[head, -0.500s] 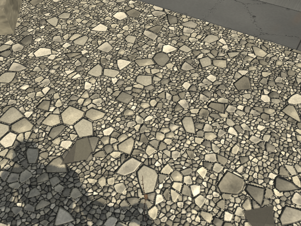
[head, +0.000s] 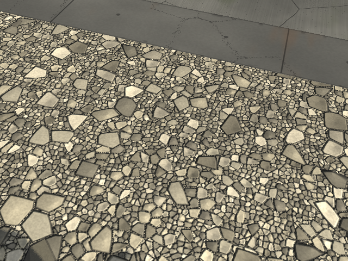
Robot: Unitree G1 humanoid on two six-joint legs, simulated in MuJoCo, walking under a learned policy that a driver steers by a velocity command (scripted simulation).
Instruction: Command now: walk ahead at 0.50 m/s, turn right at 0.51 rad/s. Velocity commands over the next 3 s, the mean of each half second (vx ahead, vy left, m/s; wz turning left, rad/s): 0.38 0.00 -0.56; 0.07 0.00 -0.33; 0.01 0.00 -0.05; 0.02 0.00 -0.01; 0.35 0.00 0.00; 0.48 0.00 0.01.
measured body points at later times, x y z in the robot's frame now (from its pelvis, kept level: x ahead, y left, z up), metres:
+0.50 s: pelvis +0.22 -0.08 -0.01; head +0.28 -0.11 +0.43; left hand +0.46 +0.14 -0.10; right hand +0.28 -0.39 -0.13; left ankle +0.24 +0.10 -0.65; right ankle +0.28 -0.16 -0.74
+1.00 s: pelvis +0.33 -0.06 -0.01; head +0.35 -0.06 +0.44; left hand +0.58 +0.10 -0.12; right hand +0.35 -0.36 -0.11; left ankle +0.41 +0.04 -0.74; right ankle +0.27 -0.17 -0.74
